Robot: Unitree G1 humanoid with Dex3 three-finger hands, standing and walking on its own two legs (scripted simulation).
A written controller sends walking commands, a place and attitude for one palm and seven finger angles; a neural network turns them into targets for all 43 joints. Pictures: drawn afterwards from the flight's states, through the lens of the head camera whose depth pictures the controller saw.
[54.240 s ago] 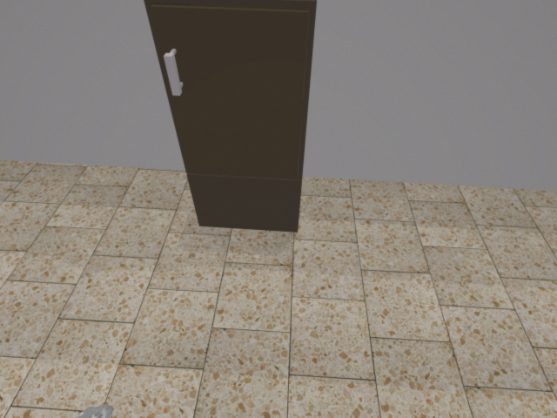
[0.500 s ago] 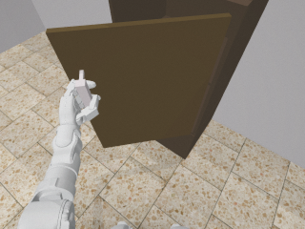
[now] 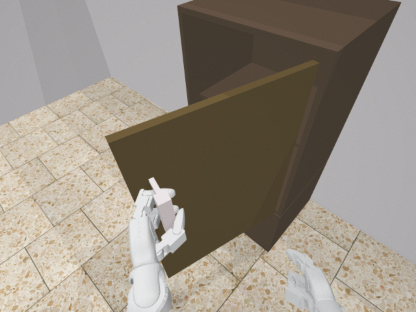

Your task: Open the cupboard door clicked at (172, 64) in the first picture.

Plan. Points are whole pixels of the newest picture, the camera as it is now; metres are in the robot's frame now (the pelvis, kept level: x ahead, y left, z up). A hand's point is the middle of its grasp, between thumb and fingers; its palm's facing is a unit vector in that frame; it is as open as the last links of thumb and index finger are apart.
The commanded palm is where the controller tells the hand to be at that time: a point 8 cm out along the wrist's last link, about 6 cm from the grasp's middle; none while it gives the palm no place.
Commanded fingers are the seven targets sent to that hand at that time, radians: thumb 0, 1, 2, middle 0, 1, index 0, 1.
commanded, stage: pull the door open along its arc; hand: left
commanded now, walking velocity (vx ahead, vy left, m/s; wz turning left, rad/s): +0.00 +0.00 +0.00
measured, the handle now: (162, 207) +0.31 +0.10 +0.06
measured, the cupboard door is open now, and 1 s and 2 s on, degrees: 74 77 78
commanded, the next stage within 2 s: open thumb and fingers to let go in 0.18 s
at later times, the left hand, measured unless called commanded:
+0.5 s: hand (189, 233) +0.25 +0.05 +0.06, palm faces +0.39 -0.92 -0.02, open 6.9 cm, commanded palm +0.21 +0.09 +0.06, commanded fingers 0.00 0.06 0.54 -0.34 -1.26 -0.34 -1.26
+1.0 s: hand (188, 236) +0.25 +0.05 +0.06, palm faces +0.34 -0.94 -0.02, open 14.4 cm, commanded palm +0.20 +0.10 +0.06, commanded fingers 0.00 -0.50 0.30 -0.17 -0.45 -0.17 -0.45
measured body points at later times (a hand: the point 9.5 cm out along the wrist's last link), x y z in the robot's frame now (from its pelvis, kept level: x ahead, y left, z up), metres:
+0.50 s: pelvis -0.01 -0.04 -0.01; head +0.01 -0.09 +0.44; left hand +0.23 +0.09 +0.07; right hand +0.16 -0.27 -0.12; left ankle +0.01 +0.14 -0.69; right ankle -0.03 -0.05 -0.69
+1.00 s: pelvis -0.01 -0.03 -0.01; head +0.00 -0.07 +0.44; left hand +0.22 +0.10 +0.06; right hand +0.17 -0.25 -0.11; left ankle +0.01 +0.14 -0.69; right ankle -0.03 -0.05 -0.69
